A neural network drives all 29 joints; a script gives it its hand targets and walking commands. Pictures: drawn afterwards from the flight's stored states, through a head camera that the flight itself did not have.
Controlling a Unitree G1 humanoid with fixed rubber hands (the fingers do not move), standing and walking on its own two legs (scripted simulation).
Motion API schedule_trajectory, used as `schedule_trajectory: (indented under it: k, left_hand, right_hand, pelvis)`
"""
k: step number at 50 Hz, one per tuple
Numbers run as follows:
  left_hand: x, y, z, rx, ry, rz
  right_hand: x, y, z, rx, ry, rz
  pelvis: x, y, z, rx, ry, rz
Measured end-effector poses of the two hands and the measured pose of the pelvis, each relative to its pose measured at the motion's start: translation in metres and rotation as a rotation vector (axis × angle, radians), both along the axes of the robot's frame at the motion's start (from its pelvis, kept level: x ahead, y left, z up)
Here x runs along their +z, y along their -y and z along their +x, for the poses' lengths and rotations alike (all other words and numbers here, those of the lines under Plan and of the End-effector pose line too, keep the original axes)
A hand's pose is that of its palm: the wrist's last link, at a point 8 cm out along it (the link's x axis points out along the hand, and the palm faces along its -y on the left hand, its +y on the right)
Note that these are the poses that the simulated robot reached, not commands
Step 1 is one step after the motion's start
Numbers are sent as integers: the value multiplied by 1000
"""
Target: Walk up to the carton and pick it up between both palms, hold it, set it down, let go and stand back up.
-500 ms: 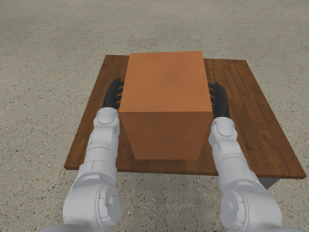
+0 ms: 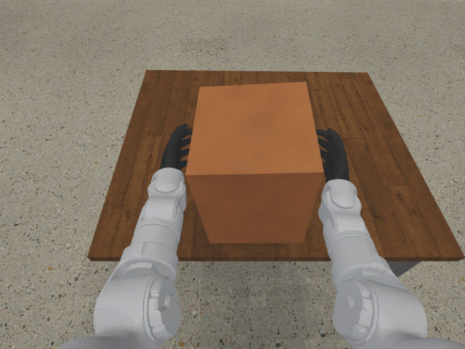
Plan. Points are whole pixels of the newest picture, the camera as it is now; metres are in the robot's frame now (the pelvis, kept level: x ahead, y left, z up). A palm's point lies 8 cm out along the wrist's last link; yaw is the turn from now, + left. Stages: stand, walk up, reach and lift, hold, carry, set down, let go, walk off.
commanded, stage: set down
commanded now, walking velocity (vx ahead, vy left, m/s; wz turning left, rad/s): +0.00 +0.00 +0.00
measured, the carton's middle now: (254, 169) +0.44 -0.07 +0.03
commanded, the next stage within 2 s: none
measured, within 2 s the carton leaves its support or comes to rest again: rests again in 1.14 s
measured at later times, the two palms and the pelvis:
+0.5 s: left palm (168, 160) +0.43 +0.09 +0.08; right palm (328, 173) +0.38 -0.19 +0.07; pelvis -0.01 +0.01 +0.00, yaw +0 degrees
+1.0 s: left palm (182, 160) +0.46 +0.07 +0.04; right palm (329, 180) +0.39 -0.21 +0.03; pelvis +0.00 +0.00 -0.01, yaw +1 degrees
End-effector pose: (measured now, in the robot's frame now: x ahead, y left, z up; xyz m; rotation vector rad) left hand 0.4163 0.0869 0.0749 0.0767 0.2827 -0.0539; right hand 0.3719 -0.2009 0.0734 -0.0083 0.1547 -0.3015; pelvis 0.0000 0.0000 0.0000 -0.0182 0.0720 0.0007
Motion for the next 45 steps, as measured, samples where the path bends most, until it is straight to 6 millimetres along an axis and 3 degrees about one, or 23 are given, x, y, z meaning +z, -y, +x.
schedule_trajectory:
  k: [9,24,35,45]
  left_hand:
    - [-1,4,8,-16,6,2]
    - [3,-8,15,-23,10,-24]
    - [-5,13,28,-57,-10,-20]
    - [-26,21,42,-62,-34,5]
  right_hand:
    - [-4,3,2,-17,3,-1]
    - [0,-11,4,-26,-22,3]
    - [-19,8,2,-51,-82,9]
    - [-38,16,16,-39,-101,-12]
  pelvis:
    - [0,2,-4,-2,-51,6]
    - [-1,-9,-6,1,-63,9]
    - [-2,-1,-2,-4,-100,3]
    - [-4,6,1,-9,-178,11]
